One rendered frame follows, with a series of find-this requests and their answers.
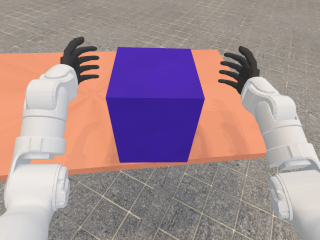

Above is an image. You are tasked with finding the right robot forearm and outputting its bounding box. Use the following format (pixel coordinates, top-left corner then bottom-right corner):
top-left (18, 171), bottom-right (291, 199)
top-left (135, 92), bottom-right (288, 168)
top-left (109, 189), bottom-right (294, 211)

top-left (240, 76), bottom-right (320, 172)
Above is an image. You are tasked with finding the right robot upper arm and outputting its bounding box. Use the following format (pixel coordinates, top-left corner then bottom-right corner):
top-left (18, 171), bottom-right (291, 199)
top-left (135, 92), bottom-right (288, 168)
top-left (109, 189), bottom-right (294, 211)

top-left (269, 169), bottom-right (320, 240)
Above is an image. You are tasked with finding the right robot hand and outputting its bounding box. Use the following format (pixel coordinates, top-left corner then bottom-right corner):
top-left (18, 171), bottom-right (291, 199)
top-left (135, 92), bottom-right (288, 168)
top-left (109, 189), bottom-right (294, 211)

top-left (218, 46), bottom-right (260, 95)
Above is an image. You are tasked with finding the carton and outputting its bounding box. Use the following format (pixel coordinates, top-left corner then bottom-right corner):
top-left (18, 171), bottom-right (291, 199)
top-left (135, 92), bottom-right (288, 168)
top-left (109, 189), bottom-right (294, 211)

top-left (105, 47), bottom-right (205, 163)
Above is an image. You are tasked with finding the table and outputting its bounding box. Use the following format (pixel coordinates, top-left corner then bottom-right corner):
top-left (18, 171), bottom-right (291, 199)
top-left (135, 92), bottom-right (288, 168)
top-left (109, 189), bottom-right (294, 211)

top-left (0, 49), bottom-right (267, 181)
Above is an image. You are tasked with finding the left robot hand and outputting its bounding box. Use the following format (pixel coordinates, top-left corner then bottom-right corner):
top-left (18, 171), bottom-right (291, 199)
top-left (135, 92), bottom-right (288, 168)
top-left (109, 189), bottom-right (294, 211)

top-left (60, 36), bottom-right (100, 85)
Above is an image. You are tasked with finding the left robot forearm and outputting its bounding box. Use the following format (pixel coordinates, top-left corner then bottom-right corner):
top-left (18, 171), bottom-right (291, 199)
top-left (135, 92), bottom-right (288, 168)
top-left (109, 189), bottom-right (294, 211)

top-left (3, 64), bottom-right (79, 209)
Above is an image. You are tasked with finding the left robot upper arm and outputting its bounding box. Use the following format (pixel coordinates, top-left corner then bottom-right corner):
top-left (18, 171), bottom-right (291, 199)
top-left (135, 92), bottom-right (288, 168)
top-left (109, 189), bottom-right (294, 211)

top-left (0, 164), bottom-right (70, 240)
